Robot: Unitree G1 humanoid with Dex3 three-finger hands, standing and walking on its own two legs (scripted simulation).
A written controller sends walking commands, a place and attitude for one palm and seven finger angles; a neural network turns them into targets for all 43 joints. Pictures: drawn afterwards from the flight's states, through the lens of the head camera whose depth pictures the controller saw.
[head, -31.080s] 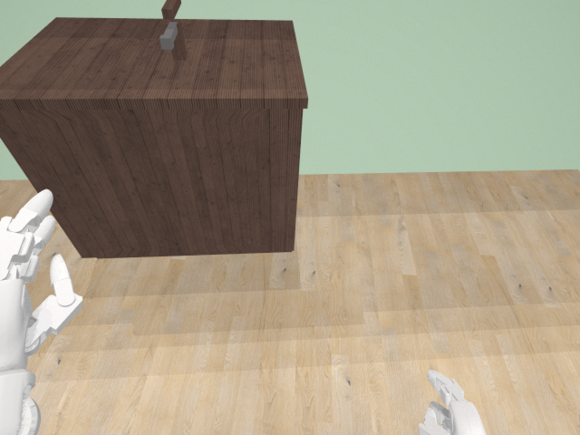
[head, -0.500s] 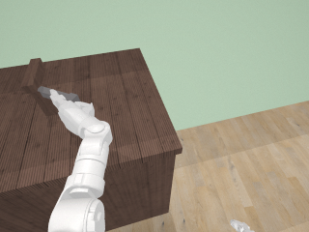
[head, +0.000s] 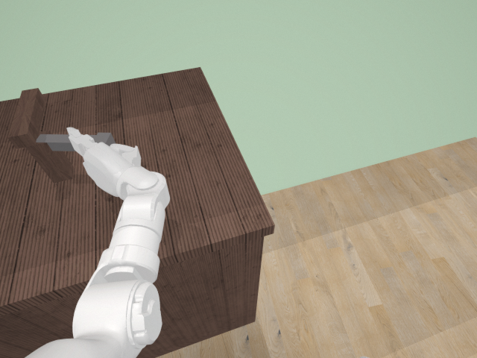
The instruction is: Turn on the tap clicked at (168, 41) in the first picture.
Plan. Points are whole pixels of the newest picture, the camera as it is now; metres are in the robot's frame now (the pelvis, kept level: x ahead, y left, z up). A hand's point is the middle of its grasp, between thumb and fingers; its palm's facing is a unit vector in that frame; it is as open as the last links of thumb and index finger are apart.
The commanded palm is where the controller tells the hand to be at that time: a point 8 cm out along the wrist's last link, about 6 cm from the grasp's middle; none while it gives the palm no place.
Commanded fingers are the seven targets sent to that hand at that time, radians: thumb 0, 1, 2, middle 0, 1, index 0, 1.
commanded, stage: lift the hand up off the lever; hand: left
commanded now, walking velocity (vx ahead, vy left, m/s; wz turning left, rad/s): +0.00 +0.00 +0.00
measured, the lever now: (104, 143) +0.46 +0.25 +0.12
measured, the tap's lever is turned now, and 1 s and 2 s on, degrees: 70 63 63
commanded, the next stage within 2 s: none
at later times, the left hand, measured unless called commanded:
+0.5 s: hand (127, 155) +0.42 +0.20 +0.13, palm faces +0.81 -0.59 -0.09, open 8.1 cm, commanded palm +0.37 +0.21 +0.14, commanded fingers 0.00 0.90 0.90 -0.15 -0.15 -0.15 -0.15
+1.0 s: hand (116, 150) +0.40 +0.20 +0.16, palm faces +0.80 -0.59 -0.07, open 7.8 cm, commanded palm +0.35 +0.22 +0.16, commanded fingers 0.00 0.90 0.90 -0.15 -0.15 -0.15 -0.15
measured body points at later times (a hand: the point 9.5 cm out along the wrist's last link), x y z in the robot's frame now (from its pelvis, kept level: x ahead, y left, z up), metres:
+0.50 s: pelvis +0.00 +0.00 +0.00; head +0.01 -0.01 +0.45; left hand +0.37 +0.22 +0.14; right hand +0.14 -0.24 -0.12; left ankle +0.01 +0.15 -0.72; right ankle -0.02 -0.08 -0.72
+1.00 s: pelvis +0.00 +0.00 +0.01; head -0.01 -0.02 +0.46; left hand +0.35 +0.23 +0.16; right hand +0.15 -0.24 -0.11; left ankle +0.01 +0.15 -0.72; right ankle -0.02 -0.08 -0.72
